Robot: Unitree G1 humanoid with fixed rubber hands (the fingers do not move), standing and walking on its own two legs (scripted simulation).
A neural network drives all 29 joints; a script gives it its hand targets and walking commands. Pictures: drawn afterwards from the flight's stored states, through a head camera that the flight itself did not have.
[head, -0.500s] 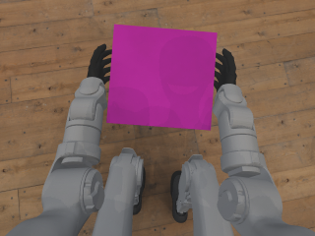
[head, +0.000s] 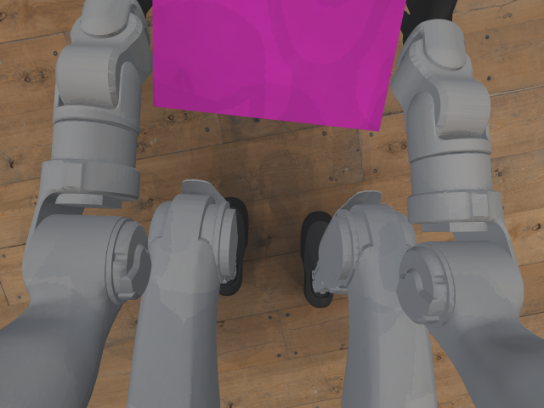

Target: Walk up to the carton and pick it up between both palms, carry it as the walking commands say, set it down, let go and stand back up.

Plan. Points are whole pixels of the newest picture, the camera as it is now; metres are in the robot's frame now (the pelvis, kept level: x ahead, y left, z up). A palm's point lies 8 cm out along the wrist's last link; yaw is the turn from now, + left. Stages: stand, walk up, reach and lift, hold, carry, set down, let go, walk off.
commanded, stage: set down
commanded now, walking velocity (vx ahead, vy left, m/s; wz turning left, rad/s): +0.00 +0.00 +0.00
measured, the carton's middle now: (274, 25) +0.54 +0.04 -0.19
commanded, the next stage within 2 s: none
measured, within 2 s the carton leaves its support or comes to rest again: rests again in 1.20 s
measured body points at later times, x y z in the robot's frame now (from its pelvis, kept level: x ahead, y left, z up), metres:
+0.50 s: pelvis +0.01 +0.01 -0.05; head +0.38 +0.04 +0.20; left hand +0.58 +0.19 -0.21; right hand +0.59 -0.11 -0.19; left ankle +0.14 +0.09 -0.39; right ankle +0.12 -0.10 -0.39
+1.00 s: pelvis +0.02 +0.00 -0.07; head +0.39 +0.03 +0.17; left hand +0.59 +0.19 -0.24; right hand +0.60 -0.11 -0.23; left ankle +0.14 +0.10 -0.39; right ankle +0.12 -0.10 -0.39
